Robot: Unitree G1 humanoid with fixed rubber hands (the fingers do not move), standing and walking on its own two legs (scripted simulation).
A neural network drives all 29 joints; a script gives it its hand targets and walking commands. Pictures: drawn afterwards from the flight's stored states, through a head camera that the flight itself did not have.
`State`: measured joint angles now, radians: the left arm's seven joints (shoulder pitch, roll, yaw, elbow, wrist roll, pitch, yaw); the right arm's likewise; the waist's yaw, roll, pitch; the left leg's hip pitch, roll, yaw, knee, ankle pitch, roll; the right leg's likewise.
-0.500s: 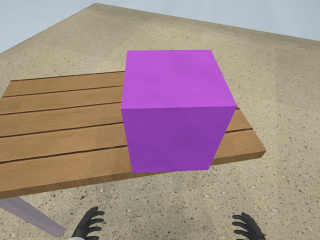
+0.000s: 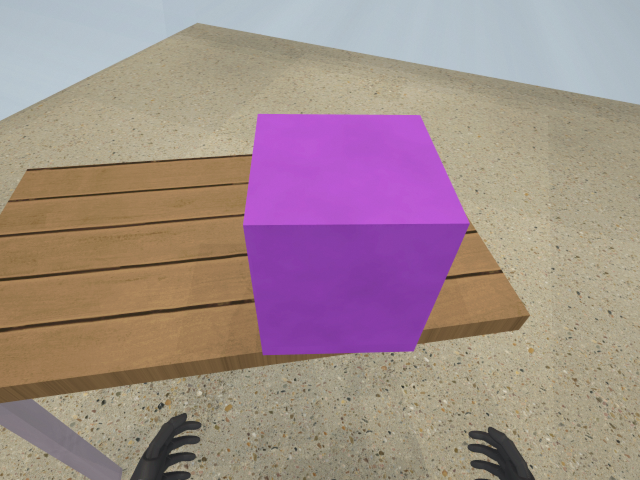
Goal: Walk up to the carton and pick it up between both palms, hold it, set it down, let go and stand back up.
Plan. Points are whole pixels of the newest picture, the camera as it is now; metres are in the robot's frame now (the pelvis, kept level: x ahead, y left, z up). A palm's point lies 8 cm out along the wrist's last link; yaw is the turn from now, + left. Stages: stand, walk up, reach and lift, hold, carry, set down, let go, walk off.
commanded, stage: let go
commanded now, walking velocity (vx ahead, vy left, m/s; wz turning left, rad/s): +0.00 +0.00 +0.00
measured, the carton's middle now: (339, 238) +0.44 +0.01 +0.06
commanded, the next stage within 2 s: stand in 0.08 s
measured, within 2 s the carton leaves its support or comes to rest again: neither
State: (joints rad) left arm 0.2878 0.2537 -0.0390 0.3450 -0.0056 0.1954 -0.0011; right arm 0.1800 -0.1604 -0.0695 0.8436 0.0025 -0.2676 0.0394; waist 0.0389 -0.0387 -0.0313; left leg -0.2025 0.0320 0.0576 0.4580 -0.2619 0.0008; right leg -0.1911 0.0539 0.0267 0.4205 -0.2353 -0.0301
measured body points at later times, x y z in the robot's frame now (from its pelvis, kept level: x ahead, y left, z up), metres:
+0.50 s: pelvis -0.02 +0.02 -0.01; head -0.02 +0.03 +0.44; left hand +0.01 +0.25 -0.15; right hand +0.03 -0.21 -0.15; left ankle -0.01 +0.11 -0.74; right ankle -0.01 -0.10 -0.74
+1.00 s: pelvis -0.05 +0.03 +0.00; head -0.05 +0.03 +0.45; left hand -0.10 +0.23 -0.17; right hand -0.04 -0.17 -0.16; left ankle -0.01 +0.11 -0.74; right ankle -0.01 -0.10 -0.74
